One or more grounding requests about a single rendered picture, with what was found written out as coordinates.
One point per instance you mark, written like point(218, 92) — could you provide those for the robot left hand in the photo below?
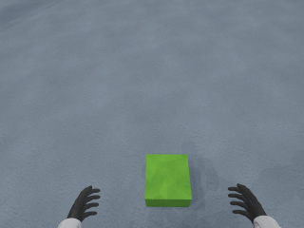
point(79, 206)

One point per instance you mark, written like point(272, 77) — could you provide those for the robot right forearm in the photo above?
point(265, 222)

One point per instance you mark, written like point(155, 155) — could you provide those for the carton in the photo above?
point(167, 181)

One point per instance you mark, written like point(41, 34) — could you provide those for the robot left forearm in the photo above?
point(70, 223)

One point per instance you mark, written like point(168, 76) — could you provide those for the robot right hand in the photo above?
point(251, 205)

